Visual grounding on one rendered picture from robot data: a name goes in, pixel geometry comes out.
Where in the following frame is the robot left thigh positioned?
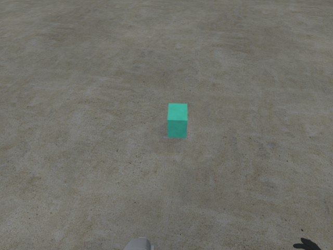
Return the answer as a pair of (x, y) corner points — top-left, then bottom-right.
(124, 238), (155, 250)

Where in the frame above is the robot right hand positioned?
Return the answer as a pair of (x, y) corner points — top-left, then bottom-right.
(293, 238), (321, 250)

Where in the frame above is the carton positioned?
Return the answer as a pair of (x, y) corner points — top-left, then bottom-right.
(168, 103), (187, 138)

